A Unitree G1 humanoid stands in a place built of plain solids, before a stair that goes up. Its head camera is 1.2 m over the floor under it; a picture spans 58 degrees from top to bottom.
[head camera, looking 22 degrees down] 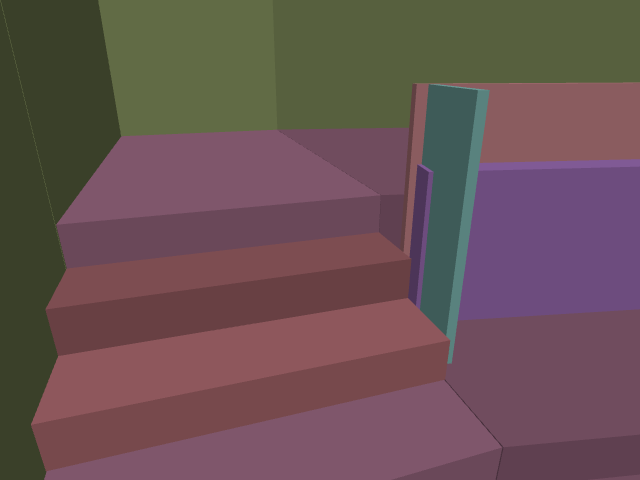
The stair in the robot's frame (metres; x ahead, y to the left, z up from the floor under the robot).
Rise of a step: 0.17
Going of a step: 0.30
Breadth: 1.24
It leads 17 degrees to the left of straight ahead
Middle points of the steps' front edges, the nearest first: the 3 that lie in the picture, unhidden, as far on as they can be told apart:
1.04 0.15 0.34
1.33 0.24 0.51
1.61 0.33 0.68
